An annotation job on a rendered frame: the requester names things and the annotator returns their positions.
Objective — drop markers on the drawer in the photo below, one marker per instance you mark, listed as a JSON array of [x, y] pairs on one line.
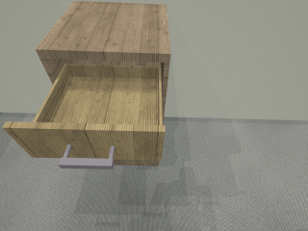
[[93, 107]]

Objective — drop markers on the cabinet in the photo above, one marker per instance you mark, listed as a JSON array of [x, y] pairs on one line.
[[110, 33]]

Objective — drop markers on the handle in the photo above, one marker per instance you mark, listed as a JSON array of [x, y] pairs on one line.
[[87, 163]]

